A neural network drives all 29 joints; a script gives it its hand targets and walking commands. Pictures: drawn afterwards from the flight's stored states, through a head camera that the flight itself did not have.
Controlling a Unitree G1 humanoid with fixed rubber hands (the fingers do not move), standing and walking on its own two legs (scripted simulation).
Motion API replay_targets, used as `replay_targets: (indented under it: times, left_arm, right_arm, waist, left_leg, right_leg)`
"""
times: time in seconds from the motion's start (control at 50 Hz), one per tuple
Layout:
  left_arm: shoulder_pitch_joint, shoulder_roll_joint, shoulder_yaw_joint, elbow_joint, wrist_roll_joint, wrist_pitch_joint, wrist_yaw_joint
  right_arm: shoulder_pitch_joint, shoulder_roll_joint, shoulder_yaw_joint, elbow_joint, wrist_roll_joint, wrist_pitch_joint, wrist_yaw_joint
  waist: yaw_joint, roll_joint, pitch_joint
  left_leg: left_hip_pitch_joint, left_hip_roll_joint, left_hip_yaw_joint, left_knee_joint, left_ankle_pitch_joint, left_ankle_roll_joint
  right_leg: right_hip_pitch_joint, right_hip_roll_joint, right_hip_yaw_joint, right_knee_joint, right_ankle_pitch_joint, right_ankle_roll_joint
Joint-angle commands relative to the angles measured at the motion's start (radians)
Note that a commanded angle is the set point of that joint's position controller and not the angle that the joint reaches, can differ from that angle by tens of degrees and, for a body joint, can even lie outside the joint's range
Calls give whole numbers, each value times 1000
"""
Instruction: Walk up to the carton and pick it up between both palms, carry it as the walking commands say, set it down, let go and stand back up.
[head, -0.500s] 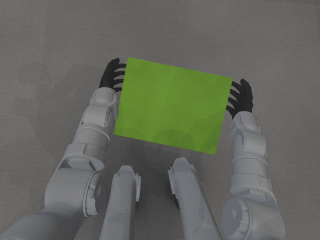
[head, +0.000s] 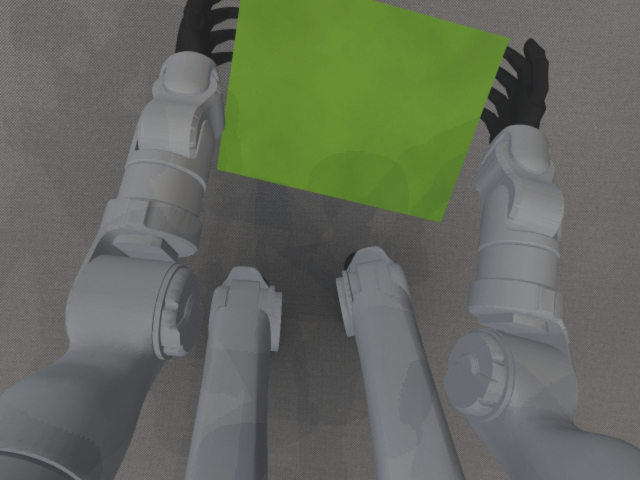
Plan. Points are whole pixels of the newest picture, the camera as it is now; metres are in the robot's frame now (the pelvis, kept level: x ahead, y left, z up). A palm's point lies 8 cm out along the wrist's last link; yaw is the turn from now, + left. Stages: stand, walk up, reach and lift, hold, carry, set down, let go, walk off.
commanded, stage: set down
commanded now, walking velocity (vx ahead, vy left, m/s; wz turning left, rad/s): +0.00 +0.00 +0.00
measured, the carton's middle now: (349, 105) +0.49 -0.09 -0.21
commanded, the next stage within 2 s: none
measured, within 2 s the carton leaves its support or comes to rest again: neither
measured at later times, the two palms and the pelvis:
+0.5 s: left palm (233, 62) +0.56 +0.04 -0.21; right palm (484, 126) +0.45 -0.27 -0.22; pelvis -0.04 -0.01 -0.07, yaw -1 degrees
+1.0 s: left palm (229, 78) +0.57 +0.06 -0.30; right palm (459, 115) +0.48 -0.26 -0.28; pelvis -0.01 +0.00 -0.11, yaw +0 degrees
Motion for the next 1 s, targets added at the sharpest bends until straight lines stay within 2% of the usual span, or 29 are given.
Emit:
replay_targets:
  times: [0.0,0.02,0.06,0.08,0.1,0.16,0.2,0.22,0.24,0.34,0.36,0.38,0.42,0.48,0.5,0.52,0.58,0.6,0.62,0.64,0.74,0.76,0.78,0.84,0.88,0.9,0.92,0.94,0.98]
  left_arm:
    - [-726,-1081,-498,-296,-152,-29,-314]
    - [-722,-1061,-536,-334,-169,-21,-303]
    - [-719,-977,-468,-304,-147,7,-309]
    - [-748,-983,-515,-358,-155,16,-303]
    - [-790,-987,-564,-384,-190,21,-303]
    - [-862,-1005,-612,-554,-261,25,-297]
    - [-857,-983,-593,-548,-274,41,-297]
    - [-918,-968,-605,-635,-289,41,-291]
    - [-925,-963,-570,-571,-272,46,-290]
    - [-959,-928,-443,-275,-211,29,-330]
    - [-970,-938,-431,-224,-195,21,-333]
    - [-957,-937,-430,-170,-192,19,-339]
    - [-860,-983,-353,-32,-146,13,-346]
    - [-995,-934,-368,-103,-156,-12,-346]
    - [-962,-948,-343,-76,-157,-18,-343]
    - [-922,-969,-321,8,-150,-9,-348]
    - [-949,-935,-343,-30,-160,-15,-351]
    - [-970,-962,-348,-48,-155,-19,-346]
    - [-986,-951,-360,-75,-176,-22,-346]
    - [-965,-957,-393,-102,-184,-27,-339]
    - [-1084,-893,-397,-216,-196,-60,-302]
    - [-1095,-864,-411,-206,-202,-59,-304]
    - [-1066,-866,-437,-174,-208,-60,-304]
    - [-1063,-888,-429,-109,-220,-67,-304]
    - [-1041,-859,-416,-109,-228,-89,-288]
    - [-997,-861,-412,-62,-233,-86,-295]
    - [-1036,-854,-423,-81,-243,-92,-289]
    - [-1060,-835,-433,-116,-259,-103,-283]
    - [-1020,-812,-429,-103,-251,-122,-270]
  right_arm:
    - [-856,756,688,-157,182,-21,323]
    - [-897,740,728,-251,210,-22,326]
    - [-945,717,731,-197,226,16,321]
    - [-980,682,761,-233,241,14,328]
    - [-958,669,760,-202,244,25,321]
    - [-1070,679,853,-400,300,33,303]
    - [-1103,693,874,-433,315,47,289]
    - [-1159,714,899,-493,332,58,280]
    - [-1117,684,875,-375,302,68,279]
    - [-1137,721,822,-169,289,55,283]
    - [-1174,743,815,-179,280,40,284]
    - [-1220,710,787,-163,285,22,283]
    - [-1113,692,709,-13,239,14,296]
    - [-1208,730,701,-45,259,-9,308]
    - [-1185,709,684,-20,238,-7,314]
    - [-1257,669,701,-47,253,-16,307]
    - [-1204,654,678,-29,252,-13,321]
    - [-1220,665,669,-23,261,-13,323]
    - [-1229,654,689,-59,258,-13,323]
    - [-1224,628,676,-83,277,-30,325]
    - [-1251,585,643,-69,291,-58,310]
    - [-1195,542,607,-11,268,-56,309]
    - [-1161,585,627,25,266,-57,305]
    - [-1226,509,589,4,267,-85,299]
    - [-1139,488,569,86,267,-88,307]
    - [-1119,489,549,90,258,-101,303]
    - [-1143,492,555,79,268,-104,303]
    - [-1101,496,545,107,262,-107,304]
    - [-1077,492,547,142,268,-124,306]
  waist:
    - [-94,110,-1994]
    - [-103,64,-2116]
    - [-48,81,-2157]
    - [-55,71,-2311]
    - [-97,104,-2323]
    - [-111,29,-2447]
    - [-80,-16,-2438]
    - [-67,-34,-2473]
    - [-60,-36,-2316]
    - [9,-63,-1950]
    - [-6,-78,-1974]
    - [3,-17,-1929]
    - [-38,-13,-1800]
    - [-15,12,-1905]
    - [-44,-34,-1859]
    - [-41,-19,-1833]
    - [-66,-22,-1869]
    - [-69,29,-1874]
    - [-65,-5,-1912]
    - [-101,32,-1944]
    - [-104,96,-1840]
    - [-142,137,-1790]
    - [-152,108,-1756]
    - [-148,185,-1631]
    - [-153,175,-1558]
    - [-191,187,-1518]
    - [-164,187,-1545]
    - [-196,155,-1532]
    - [-146,171,-1434]
  left_leg:
    - [678,-27,187,-129,258,28]
    - [725,-19,171,-98,310,36]
    - [777,-12,207,-88,228,40]
    - [847,-8,194,-74,302,38]
    - [828,3,194,-39,336,27]
    - [854,1,192,27,424,38]
    - [797,-11,214,52,410,44]
    - [756,-14,218,50,414,57]
    - [682,-10,206,48,342,63]
    - [423,17,241,49,98,75]
    - [435,20,212,44,113,92]
    - [404,20,239,65,110,70]
    - [388,22,203,39,65,86]
    - [433,27,204,67,88,83]
    - [390,23,203,80,117,78]
    - [365,24,213,108,87,85]
    - [364,31,207,111,120,79]
    - [367,30,210,112,103,77]
    - [427,29,209,126,168,72]
    - [418,31,206,142,203,64]
    - [432,30,196,194,227,56]
    - [414,36,194,206,217,52]
    - [408,38,190,212,212,50]
    - [406,36,182,226,184,47]
    - [385,34,188,230,187,39]
    - [357,32,173,239,176,45]
    - [396,27,178,253,232,39]
    - [394,31,155,255,236,42]
    - [364,28,141,255,274,48]
  right_leg:
    - [861,30,-217,-64,383,-28]
    - [892,28,-226,-23,447,-20]
    - [936,23,-212,-15,361,-18]
    - [1020,27,-211,-3,414,-27]
    - [1056,23,-193,14,478,-41]
    - [1167,22,-221,63,620,-7]
    - [1189,23,-204,55,601,-5]
    - [1264,21,-199,62,645,0]
    - [1172,16,-199,71,555,2]
    - [1030,0,-167,18,271,-13]
    - [992,-5,-197,50,298,2]
    - [963,-5,-169,41,288,-16]
    - [810,-3,-225,75,256,0]
    - [783,-9,-219,91,252,-16]
    - [788,-7,-228,83,269,-9]
    - [815,-14,-207,86,258,-7]
    - [818,-9,-229,125,313,-1]
    - [806,-8,-232,133,299,-6]
    - [807,-11,-229,139,359,-5]
    - [803,-5,-229,155,407,-15]
    - [730,-5,-210,182,430,-33]
    - [701,-6,-206,195,435,-37]
    - [700,-8,-204,198,432,-36]
    - [632,-6,-194,215,395,-51]
    - [598,-10,-200,217,396,-44]
    - [574,-5,-197,223,399,-46]
    - [593,-3,-196,235,443,-47]
    - [581,-7,-204,250,452,-47]
    - [526,-6,-195,278,467,-50]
